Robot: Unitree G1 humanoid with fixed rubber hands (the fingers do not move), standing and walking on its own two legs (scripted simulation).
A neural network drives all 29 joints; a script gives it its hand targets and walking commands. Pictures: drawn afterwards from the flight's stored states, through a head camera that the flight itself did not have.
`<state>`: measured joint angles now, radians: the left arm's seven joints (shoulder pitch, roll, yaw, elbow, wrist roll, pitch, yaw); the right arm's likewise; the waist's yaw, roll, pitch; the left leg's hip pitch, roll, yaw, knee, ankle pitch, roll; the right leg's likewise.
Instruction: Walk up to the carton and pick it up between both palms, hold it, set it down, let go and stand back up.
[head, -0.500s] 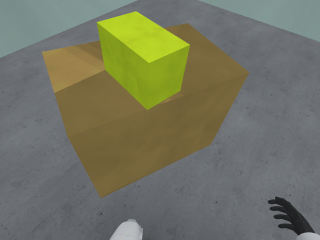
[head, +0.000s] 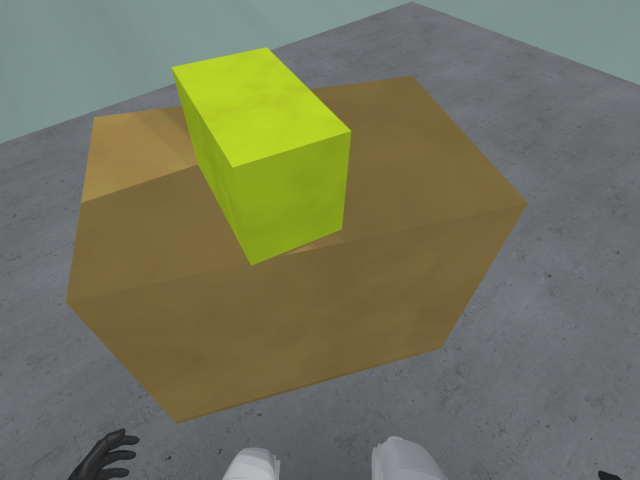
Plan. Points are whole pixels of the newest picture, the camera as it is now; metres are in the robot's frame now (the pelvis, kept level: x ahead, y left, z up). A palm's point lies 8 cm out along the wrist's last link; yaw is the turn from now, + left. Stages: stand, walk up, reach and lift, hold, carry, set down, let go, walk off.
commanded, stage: walk up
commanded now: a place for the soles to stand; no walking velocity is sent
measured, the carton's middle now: (259, 151) +0.62 +0.10 +0.05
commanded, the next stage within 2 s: none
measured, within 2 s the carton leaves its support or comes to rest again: neither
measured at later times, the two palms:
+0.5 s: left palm out of the picture +0.01 +0.31 -0.05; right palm (554, 393) +0.23 -0.29 -0.04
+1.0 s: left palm out of the picture +0.02 +0.31 -0.04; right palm (517, 387) +0.24 -0.25 -0.03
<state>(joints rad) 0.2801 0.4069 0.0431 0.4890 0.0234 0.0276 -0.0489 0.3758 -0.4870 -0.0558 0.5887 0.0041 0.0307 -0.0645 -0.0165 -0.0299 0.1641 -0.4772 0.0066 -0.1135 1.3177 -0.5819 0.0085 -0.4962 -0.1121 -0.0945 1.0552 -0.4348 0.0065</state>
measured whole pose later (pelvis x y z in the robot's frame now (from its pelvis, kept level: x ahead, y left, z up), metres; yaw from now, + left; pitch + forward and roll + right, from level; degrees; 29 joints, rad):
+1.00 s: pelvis +0.05 +0.00 +0.07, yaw +16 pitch -3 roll +0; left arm 0.20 0.38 0.03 0.95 -0.02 0.00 -0.02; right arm 0.11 -0.33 -0.02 1.00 0.02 0.02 -0.01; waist 0.04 -0.02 0.06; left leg -0.18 -0.06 -0.09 0.52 -0.28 0.03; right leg -0.15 -0.12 -0.22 0.50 -0.28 0.03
